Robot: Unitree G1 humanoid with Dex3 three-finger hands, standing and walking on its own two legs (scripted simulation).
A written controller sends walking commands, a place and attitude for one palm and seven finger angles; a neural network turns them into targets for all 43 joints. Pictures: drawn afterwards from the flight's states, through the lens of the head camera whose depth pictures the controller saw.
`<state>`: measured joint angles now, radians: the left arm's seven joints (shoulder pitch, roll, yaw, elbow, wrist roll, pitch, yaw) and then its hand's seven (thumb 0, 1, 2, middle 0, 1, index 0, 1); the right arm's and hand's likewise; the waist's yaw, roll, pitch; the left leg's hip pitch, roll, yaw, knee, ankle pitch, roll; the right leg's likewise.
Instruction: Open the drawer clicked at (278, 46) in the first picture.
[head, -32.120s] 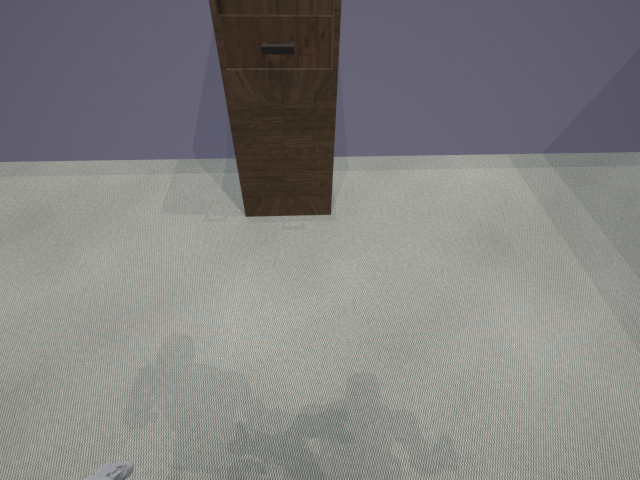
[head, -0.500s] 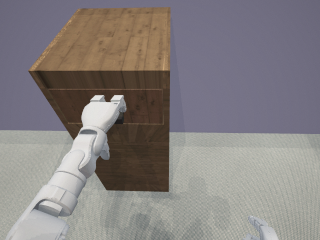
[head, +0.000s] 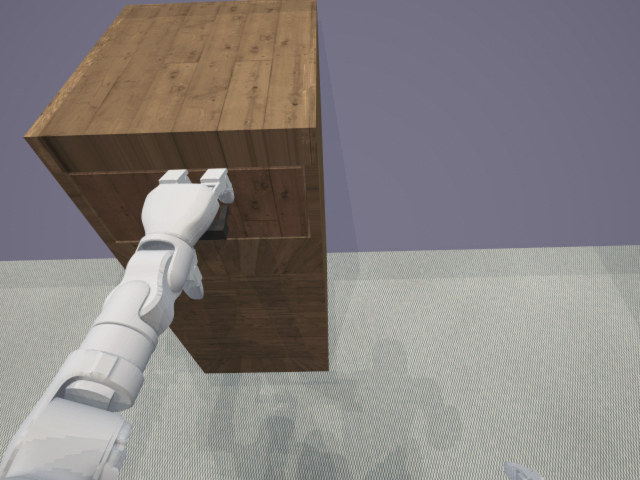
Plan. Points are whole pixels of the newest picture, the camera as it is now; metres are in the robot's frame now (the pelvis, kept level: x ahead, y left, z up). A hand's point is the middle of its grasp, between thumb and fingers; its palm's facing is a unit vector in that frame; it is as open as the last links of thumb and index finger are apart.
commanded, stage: re-aim the fingers above the handle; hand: left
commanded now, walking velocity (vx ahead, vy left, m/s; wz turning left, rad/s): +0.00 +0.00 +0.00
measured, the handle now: (196, 220) +0.49 +0.22 +0.01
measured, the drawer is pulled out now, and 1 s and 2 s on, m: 0.00 0.00 0.00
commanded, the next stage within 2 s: lower the fingers behind the handle in 1.44 s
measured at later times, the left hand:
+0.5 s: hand (205, 209) +0.45 +0.17 +0.09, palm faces +0.16 -0.05 -0.99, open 13.8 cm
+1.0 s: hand (202, 220) +0.44 +0.17 +0.08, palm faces +0.12 -0.08 -0.99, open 13.8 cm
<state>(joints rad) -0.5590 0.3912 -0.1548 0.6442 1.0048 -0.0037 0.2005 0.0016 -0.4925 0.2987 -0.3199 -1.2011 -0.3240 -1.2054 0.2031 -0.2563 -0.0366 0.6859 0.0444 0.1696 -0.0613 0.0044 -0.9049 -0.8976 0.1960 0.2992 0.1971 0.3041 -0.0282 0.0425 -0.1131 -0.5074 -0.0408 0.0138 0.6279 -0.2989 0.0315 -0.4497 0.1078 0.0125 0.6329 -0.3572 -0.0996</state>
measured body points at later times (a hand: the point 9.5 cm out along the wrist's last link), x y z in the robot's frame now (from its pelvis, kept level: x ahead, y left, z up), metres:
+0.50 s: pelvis +0.01 +0.02 +0.00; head +0.04 +0.00 +0.45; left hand +0.44 +0.17 +0.14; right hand +0.11 -0.23 -0.14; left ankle +0.00 +0.10 -0.72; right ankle -0.04 -0.06 -0.72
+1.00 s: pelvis -0.01 +0.03 +0.00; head +0.04 +0.01 +0.44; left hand +0.42 +0.18 +0.13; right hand +0.11 -0.24 -0.13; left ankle +0.00 +0.10 -0.72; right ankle -0.04 -0.06 -0.72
